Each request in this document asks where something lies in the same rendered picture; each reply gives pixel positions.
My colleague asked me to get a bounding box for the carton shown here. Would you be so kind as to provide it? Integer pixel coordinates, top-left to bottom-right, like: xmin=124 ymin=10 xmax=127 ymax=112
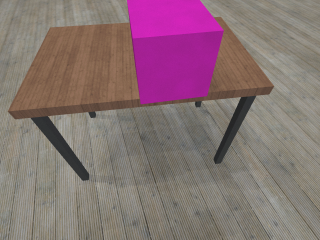
xmin=127 ymin=0 xmax=224 ymax=104

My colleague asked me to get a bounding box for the table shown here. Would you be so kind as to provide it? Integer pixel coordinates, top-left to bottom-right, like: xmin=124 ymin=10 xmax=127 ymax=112
xmin=8 ymin=17 xmax=274 ymax=181

